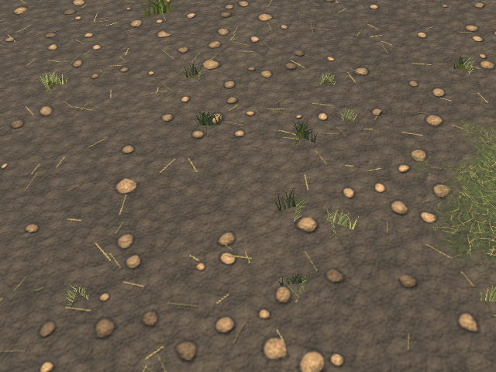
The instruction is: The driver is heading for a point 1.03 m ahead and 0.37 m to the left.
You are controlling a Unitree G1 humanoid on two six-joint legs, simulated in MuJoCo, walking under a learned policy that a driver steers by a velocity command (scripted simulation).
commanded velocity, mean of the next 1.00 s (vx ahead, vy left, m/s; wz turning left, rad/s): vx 0.08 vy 0.00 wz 0.27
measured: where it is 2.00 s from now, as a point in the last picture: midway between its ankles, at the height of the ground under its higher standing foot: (191, 366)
